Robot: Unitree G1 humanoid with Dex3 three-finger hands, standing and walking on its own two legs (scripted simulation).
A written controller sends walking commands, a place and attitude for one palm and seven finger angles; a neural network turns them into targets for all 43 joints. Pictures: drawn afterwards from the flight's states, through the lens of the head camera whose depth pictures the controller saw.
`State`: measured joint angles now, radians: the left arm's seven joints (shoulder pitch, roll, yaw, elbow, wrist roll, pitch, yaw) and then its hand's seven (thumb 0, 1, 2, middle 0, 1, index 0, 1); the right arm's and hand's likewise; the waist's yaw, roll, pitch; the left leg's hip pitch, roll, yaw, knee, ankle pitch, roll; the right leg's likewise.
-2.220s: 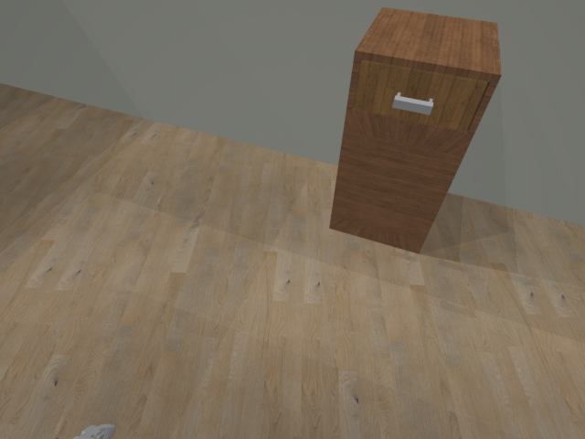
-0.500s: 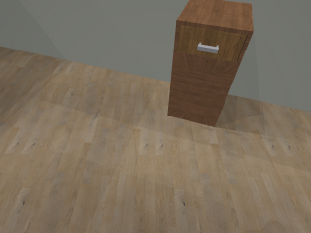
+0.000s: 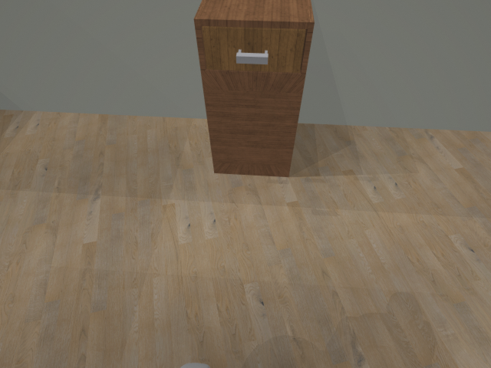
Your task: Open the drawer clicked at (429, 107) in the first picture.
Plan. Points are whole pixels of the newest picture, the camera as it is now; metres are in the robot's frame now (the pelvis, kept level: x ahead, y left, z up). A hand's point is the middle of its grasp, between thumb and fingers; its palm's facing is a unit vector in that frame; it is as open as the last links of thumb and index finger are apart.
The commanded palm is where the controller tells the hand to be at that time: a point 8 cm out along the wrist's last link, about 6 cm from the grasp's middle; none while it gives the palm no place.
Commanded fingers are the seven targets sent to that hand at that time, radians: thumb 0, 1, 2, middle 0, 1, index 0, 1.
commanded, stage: walk to a spot facing it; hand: left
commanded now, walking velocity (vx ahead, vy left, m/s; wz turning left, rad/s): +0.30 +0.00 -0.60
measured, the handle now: (252, 55) +1.12 +0.09 -0.07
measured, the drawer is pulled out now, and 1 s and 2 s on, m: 0.00 0.00 0.00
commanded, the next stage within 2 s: turn to face it in 1.10 s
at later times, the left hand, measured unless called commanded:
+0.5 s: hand (185, 290) +0.29 +0.17 -0.18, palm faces -0.35 -0.92 -0.16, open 7.4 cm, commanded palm none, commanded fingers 0.00 0.90 0.90 -0.20 -0.30 -0.20 -0.30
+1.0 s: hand (227, 230) +0.45 +0.10 -0.18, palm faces -0.49 -0.84 -0.22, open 7.3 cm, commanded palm none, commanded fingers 0.00 0.90 0.90 -0.20 -0.30 -0.20 -0.30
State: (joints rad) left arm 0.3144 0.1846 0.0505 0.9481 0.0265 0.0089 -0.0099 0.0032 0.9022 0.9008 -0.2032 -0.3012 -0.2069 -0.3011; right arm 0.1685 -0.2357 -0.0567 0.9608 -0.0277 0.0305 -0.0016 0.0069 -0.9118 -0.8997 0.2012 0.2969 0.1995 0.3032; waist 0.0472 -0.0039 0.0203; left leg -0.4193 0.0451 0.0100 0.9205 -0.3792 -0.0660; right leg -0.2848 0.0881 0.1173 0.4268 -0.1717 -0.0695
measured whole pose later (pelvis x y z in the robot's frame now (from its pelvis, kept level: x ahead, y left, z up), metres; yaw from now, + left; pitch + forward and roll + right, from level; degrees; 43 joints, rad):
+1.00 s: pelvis +0.29 -0.05 -0.01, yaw -35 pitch +1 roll +0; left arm 0.26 0.23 0.07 0.95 0.03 -0.01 -0.01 0.00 0.91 0.90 -0.20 -0.30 -0.20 -0.30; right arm 0.11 -0.17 -0.03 0.88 -0.02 -0.02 0.00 0.00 -0.91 -0.90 0.20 0.30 0.20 0.30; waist 0.05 -0.02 0.03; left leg -0.47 0.09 0.05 0.72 -0.30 -0.08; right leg -0.27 0.08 0.05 0.54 -0.28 -0.05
